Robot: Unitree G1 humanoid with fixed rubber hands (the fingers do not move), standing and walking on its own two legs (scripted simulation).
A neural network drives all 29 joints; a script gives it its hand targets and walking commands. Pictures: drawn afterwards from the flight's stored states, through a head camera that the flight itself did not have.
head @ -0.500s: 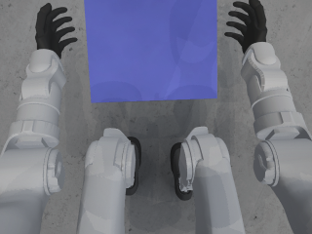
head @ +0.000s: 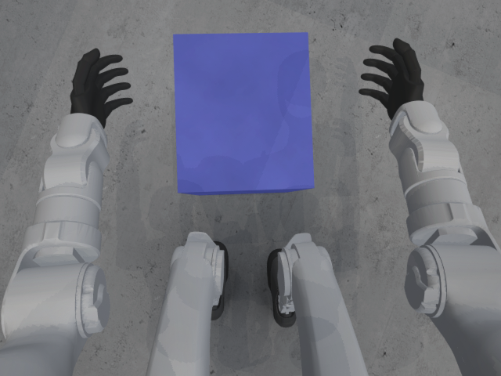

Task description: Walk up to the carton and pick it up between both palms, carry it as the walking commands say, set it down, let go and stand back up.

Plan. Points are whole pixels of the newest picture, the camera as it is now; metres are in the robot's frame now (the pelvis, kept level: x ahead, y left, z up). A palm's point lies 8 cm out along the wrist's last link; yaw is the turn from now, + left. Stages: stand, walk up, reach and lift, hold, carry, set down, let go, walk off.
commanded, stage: set down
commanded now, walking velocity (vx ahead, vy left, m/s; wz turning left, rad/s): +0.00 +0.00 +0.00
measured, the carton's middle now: (242, 130) +0.52 +0.02 -0.37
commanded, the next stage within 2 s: let go in 0.56 s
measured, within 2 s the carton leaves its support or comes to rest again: neither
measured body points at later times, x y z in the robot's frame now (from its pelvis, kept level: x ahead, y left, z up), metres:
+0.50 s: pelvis +0.03 +0.01 +0.14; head +0.30 +0.02 +0.51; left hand +0.48 +0.24 +0.03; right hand +0.50 -0.21 +0.04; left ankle +0.10 +0.09 -0.49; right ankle +0.08 -0.10 -0.49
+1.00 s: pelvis +0.09 +0.01 +0.21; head +0.27 +0.01 +0.63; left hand +0.38 +0.25 +0.11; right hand +0.40 -0.22 +0.11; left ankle +0.10 +0.09 -0.49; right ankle +0.08 -0.10 -0.49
